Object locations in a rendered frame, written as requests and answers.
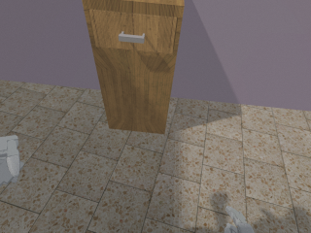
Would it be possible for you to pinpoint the handle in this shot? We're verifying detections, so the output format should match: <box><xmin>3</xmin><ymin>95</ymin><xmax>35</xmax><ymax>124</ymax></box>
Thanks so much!
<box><xmin>118</xmin><ymin>31</ymin><xmax>145</xmax><ymax>44</ymax></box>

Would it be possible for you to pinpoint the cabinet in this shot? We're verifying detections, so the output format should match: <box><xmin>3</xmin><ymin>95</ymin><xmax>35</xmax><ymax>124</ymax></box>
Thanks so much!
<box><xmin>82</xmin><ymin>0</ymin><xmax>185</xmax><ymax>134</ymax></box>

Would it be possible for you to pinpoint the right robot hand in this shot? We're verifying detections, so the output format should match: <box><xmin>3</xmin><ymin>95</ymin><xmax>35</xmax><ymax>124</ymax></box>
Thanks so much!
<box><xmin>224</xmin><ymin>206</ymin><xmax>255</xmax><ymax>233</ymax></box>

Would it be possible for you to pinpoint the left robot hand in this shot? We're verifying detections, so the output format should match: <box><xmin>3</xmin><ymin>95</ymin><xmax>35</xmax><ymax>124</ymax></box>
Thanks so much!
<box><xmin>0</xmin><ymin>135</ymin><xmax>24</xmax><ymax>186</ymax></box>

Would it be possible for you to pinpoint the drawer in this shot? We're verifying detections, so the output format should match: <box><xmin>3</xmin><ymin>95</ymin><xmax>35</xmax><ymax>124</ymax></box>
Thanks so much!
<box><xmin>89</xmin><ymin>9</ymin><xmax>177</xmax><ymax>54</ymax></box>

